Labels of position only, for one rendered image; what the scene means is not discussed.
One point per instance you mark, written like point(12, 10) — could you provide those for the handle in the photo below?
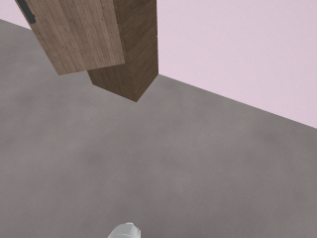
point(27, 11)

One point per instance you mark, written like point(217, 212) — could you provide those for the cupboard door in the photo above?
point(77, 35)

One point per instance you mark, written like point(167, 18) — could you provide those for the left robot thigh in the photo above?
point(126, 230)

